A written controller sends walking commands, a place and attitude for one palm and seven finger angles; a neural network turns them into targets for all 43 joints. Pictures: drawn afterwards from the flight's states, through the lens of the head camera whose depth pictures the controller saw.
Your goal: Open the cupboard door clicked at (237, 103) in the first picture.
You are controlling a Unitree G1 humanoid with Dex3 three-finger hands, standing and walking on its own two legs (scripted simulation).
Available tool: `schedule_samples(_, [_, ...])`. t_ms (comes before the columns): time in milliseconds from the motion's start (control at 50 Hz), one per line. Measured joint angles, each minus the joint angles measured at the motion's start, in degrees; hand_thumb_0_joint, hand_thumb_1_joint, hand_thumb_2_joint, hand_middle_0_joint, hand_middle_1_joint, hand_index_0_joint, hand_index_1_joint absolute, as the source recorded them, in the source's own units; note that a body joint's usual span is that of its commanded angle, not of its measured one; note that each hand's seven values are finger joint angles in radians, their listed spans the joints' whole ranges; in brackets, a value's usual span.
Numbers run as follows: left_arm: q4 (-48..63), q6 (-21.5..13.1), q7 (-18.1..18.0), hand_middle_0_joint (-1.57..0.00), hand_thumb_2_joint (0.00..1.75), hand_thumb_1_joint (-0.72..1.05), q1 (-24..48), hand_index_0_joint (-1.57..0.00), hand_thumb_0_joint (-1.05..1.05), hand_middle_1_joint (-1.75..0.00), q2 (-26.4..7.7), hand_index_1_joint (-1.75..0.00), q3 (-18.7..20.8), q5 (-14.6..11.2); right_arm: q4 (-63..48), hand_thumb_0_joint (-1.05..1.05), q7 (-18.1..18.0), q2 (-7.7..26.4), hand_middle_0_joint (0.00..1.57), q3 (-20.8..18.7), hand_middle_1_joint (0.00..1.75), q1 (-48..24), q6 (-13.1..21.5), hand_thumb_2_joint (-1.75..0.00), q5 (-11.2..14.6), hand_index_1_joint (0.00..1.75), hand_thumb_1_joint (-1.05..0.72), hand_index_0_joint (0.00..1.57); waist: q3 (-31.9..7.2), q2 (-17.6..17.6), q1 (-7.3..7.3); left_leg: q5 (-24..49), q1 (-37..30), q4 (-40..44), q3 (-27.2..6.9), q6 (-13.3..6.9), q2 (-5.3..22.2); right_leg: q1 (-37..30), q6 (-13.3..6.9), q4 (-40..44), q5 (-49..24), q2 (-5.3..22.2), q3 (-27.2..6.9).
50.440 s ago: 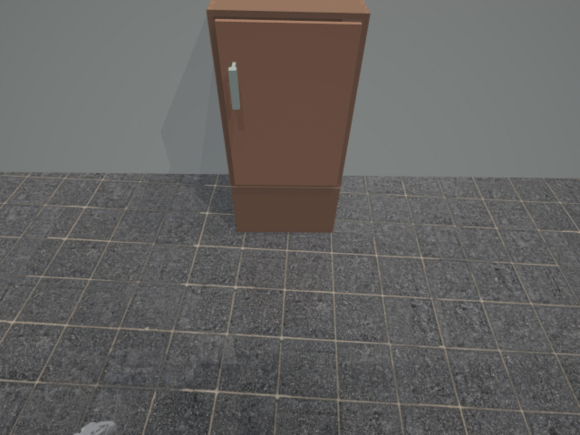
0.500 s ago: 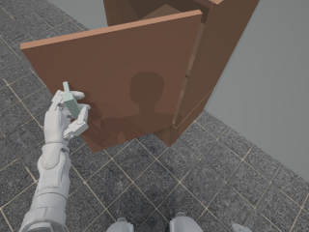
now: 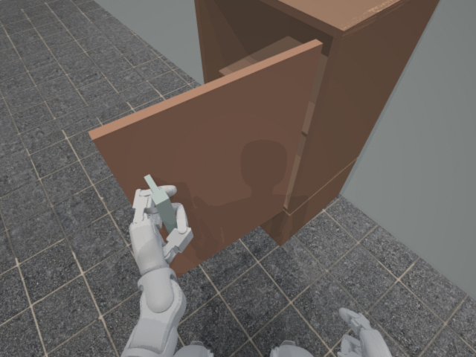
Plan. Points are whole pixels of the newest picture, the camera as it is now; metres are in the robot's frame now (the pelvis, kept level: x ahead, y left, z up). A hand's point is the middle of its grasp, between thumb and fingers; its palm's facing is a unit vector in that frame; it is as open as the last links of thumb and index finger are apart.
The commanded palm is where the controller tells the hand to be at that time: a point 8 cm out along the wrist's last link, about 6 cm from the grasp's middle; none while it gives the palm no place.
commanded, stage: pull the door open along its arc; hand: left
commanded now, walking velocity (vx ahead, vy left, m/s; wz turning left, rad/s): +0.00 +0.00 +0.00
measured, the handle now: (162, 206) +0.36 +0.15 +0.03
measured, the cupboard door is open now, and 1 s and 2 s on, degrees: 83 92 94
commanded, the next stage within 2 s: open thumb and fingers to let go in 0.08 s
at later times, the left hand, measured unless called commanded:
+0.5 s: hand (204, 246) +0.29 +0.07 +0.04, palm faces +0.39 -0.92 -0.01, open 8.4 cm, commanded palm +0.24 +0.12 +0.03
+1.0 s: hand (206, 247) +0.28 +0.07 +0.04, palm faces +0.35 -0.94 -0.01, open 14.8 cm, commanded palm +0.24 +0.11 +0.03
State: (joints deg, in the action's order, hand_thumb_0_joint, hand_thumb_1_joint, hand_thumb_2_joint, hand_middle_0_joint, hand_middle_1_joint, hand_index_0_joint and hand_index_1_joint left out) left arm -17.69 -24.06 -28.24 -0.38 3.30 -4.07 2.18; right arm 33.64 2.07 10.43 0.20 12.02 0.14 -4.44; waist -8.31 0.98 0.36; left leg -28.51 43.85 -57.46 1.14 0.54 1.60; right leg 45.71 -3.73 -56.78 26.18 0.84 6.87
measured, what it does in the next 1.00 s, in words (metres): stands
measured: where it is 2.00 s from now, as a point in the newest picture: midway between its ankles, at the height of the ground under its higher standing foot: outside the picture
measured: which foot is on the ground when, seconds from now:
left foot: down 0.00-1.00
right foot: down 0.00-1.00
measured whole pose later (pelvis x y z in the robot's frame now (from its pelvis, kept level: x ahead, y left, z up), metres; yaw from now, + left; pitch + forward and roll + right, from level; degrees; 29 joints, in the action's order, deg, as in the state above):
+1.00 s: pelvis -0.02 +0.00 -0.01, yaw +1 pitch +14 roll +0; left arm -14.7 -21.1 -33.3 -2.9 6.0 -12.3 6.2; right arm 34.2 1.0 10.4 0.1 11.4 3.5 -5.0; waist -8.3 1.6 0.0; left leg -28.2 46.0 -60.3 0.5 0.6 1.0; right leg 47.6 -4.1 -59.8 26.3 1.6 7.4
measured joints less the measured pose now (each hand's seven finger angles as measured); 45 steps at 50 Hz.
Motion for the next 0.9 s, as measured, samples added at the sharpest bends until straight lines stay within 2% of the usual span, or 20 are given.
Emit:
schedule_samples(100, [3.6, 0.5, -1.8, -0.30, 0.76, 0.68, -4.8, -0.33, 0.02, -1.32, 1.8, -1.33, -3.2, 1.0, 0.3, 0.01, 0.2, 0.8, 0.21, -0.8, 0.30, 1.0, 1.0, -0.90, -0.2, 0.30, -0.91, 0.20, -0.2, 0.1, 0.21, 0.2, -0.6, 0.4, -0.3, 0.5, 0.0, -0.5, -0.5, 0.0, 0.2, 0.0, 0.3])
schedule_samples(160, [5.8, 0.9, -2.8, -0.29, 0.77, 0.69, -7.7, -0.33, 0.02, -1.32, 3.0, -1.33, -5.5, 2.4, 0.2, 0.01, 0.1, 1.0, 0.20, -1.0, 0.30, 1.1, 1.8, -0.90, -0.4, 0.30, -0.91, 0.20, -0.4, 0.1, 0.35, 0.2, -0.6, 0.4, -0.5, 0.8, -0.1, -0.4, -0.7, -0.4, 0.5, 0.1, 0.5])
schedule_samples(200, [6.4, 0.9, -3.6, -0.29, 0.77, 0.69, -8.7, -0.33, 0.02, -1.32, 2.7, -1.33, -7.1, 3.5, 0.1, 0.01, -0.2, 1.0, 0.20, -1.0, 0.30, 0.9, 2.3, -0.90, -0.6, 0.30, -0.91, 0.20, -0.4, 0.1, 0.47, 0.2, -0.4, 0.1, -0.7, 0.9, -0.1, -0.3, -0.9, -0.8, 0.7, 0.1, 0.7])
schedule_samples(280, [5.2, 0.5, -4.7, -0.32, 0.78, 0.67, -7.1, -0.33, 0.01, -1.33, 2.4, -1.33, -7.2, 4.6, 0.6, 0.01, -1.0, 0.7, 0.20, -0.9, 0.30, -0.4, 3.0, -0.90, -0.7, 0.30, -0.91, 0.20, -0.2, 0.1, 0.20, 0.1, 0.6, -1.1, -1.2, 1.2, -0.2, 0.6, -1.3, -2.0, 1.0, 0.3, 1.1])
schedule_samples(360, [4.0, 1.4, -4.5, -0.35, 0.76, 0.61, -4.9, -0.35, 0.01, -1.32, 2.3, -1.33, -6.2, 3.5, 0.9, 0.01, -1.2, 0.2, 0.20, -0.7, 0.30, -1.6, 3.2, -0.90, -0.5, 0.30, -0.91, 0.20, -0.2, 0.3, -0.13, 0.2, 1.1, -1.5, -1.4, 1.4, -0.3, 1.1, -1.4, -2.6, 1.1, 0.5, 1.3])
schedule_samples(500, [3.3, 1.9, -3.4, -0.35, 0.64, 0.31, -4.0, -0.36, 0.01, -1.29, 2.3, -1.29, -5.6, 2.4, 0.5, 0.01, -1.2, -0.3, 0.20, 0.0, 0.30, -2.0, 3.3, -0.90, -0.3, 0.30, -0.91, 0.20, -0.2, 0.4, -0.36, 0.7, 0.8, -1.0, -1.4, 1.4, -0.5, 0.8, -1.4, -2.3, 0.7, 0.6, 1.3])
schedule_samples(700, [3.5, 2.0, -4.0, -0.31, 0.40, -0.26, -3.9, -0.32, 0.00, -1.21, 2.9, -1.21, -6.5, 3.4, 0.3, 0.01, -0.9, 0.2, 0.21, -0.4, 0.30, -0.8, 3.2, -0.90, -0.5, 0.30, -0.91, 0.20, -0.3, 0.3, -0.37, 0.5, 1.4, -1.9, -1.1, 0.8, -0.5, 1.3, -1.0, -2.6, 0.5, 0.7, 1.0])
schedule_samples(780, [3.5, 2.2, -4.7, -0.29, 0.34, -0.39, -3.7, -0.30, 0.00, -1.12, 2.9, -1.12, -7.0, 4.0, 0.3, 0.01, -0.9, 0.2, 0.20, -0.5, 0.30, -0.5, 3.2, -0.90, -0.5, 0.30, -0.91, 0.20, -0.2, 0.3, -0.23, 0.3, 1.7, -2.3, -1.0, 0.6, -0.5, 1.5, -0.8, -2.9, 0.5, 0.7, 0.8])
schedule_samples(900, [3.2, 2.6, -5.6, -0.25, 0.31, -0.47, -2.9, -0.25, -0.01, -0.90, 2.8, -0.90, -8.0, 4.4, 0.4, 0.01, -0.9, 0.1, 0.20, -0.4, 0.30, -0.4, 3.4, -0.90, -0.6, 0.30, -0.91, 0.20, -0.1, 0.5, -0.14, 0.2, 2.2, -2.8, -0.7, 0.3, -0.5, 2.0, -0.5, -3.2, 0.4, 0.7, 0.6])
